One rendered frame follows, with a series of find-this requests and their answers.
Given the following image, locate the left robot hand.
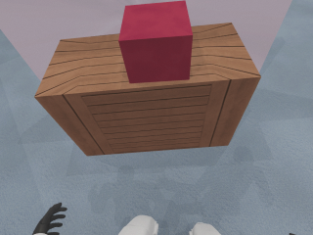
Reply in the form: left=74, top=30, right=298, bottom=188
left=32, top=203, right=67, bottom=235

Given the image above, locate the robot left thigh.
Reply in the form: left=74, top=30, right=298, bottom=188
left=118, top=214, right=158, bottom=235

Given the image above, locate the robot right thigh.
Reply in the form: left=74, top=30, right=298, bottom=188
left=189, top=223, right=221, bottom=235

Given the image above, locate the pedestal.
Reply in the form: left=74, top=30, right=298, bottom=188
left=34, top=23, right=261, bottom=157

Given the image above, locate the robot thigh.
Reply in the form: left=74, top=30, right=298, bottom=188
left=189, top=223, right=221, bottom=235
left=118, top=214, right=158, bottom=235

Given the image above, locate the carton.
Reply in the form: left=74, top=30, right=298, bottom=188
left=118, top=0, right=193, bottom=84

